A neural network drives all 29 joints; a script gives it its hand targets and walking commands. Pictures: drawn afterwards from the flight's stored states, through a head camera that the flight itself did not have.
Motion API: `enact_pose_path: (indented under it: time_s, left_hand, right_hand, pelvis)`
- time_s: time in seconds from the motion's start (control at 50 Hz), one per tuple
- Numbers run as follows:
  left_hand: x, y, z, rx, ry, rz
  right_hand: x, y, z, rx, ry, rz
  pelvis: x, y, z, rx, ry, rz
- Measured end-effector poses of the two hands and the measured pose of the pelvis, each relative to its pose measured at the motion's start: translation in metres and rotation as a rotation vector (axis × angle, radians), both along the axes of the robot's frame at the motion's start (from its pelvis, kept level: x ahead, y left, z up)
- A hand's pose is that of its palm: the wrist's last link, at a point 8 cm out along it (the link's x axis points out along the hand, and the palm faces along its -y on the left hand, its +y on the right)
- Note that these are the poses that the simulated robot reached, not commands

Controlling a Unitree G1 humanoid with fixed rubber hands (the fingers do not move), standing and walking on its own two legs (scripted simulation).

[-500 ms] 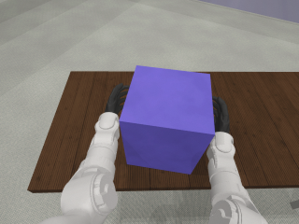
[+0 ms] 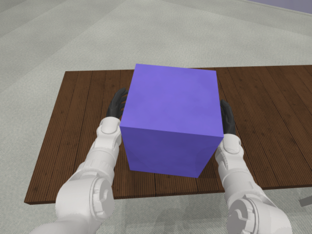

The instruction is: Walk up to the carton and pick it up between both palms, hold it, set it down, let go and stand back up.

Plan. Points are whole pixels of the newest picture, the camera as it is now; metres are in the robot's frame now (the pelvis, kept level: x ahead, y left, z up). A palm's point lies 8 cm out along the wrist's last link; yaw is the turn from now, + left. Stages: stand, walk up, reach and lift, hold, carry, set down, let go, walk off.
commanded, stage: set down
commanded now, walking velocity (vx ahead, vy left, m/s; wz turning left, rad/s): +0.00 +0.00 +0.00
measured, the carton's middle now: (169, 125) +0.42 -0.04 +0.02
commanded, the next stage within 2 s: none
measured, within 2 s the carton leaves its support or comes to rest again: neither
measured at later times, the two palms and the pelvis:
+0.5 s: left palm (92, 114) +0.44 +0.17 +0.05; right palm (236, 122) +0.39 -0.21 +0.06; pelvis -0.02 +0.00 -0.02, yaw +2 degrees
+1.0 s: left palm (83, 92) +0.43 +0.17 +0.14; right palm (254, 106) +0.38 -0.22 +0.13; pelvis -0.06 -0.03 -0.02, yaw +3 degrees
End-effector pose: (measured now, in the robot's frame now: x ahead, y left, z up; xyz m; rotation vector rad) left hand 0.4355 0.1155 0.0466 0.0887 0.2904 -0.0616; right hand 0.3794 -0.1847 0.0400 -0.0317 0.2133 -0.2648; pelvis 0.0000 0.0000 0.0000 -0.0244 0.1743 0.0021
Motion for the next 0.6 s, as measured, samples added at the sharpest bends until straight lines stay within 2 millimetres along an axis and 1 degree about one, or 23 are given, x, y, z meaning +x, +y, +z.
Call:
enact_pose_path:
  time_s: [0.08,0.12,0.16,0.28,0.36,0.44,0.54,0.6]
  left_hand:
    - [0.003,0.001,-0.015,-0.006,0.043,0.014]
    - [0.005,0.005,-0.019,-0.014,0.047,0.033]
    - [0.007,0.013,-0.021,-0.018,0.041,0.057]
    - [0.011,0.047,-0.011,-0.003,-0.012,0.097]
    - [0.008,0.059,-0.002,-0.006,-0.040,0.089]
    - [0.005,0.059,0.004,-0.016,-0.050,0.085]
    - [-0.001,0.054,0.012,-0.012,-0.035,0.068]
    - [-0.006,0.049,0.020,-0.008,-0.033,0.058]
  right_hand:
    - [0.003,0.000,-0.021,0.038,0.070,0.001]
    - [0.006,-0.001,-0.024,0.047,0.069,0.007]
    - [0.011,-0.003,-0.025,0.038,0.060,0.017]
    - [0.021,-0.013,-0.010,0.000,0.012,0.009]
    - [0.019,-0.016,-0.005,0.014,0.034,-0.004]
    - [0.015,-0.020,0.004,0.045,0.035,-0.017]
    - [0.011,-0.032,0.027,0.053,-0.002,-0.018]
    - [0.007,-0.041,0.040,0.046,-0.006,-0.013]
  pelvis:
    - [0.001,0.000,-0.004,-0.006,0.079,-0.011]
    - [0.002,-0.001,-0.007,-0.009,0.127,-0.015]
    - [0.002,-0.001,-0.010,-0.011,0.164,-0.011]
    - [-0.001,0.001,-0.013,-0.015,0.212,0.029]
    - [-0.006,0.001,-0.014,-0.027,0.205,0.039]
    - [-0.013,-0.001,-0.018,-0.040,0.203,0.037]
    - [-0.024,-0.006,-0.020,-0.044,0.193,0.042]
    - [-0.032,-0.009,-0.021,-0.039,0.175,0.039]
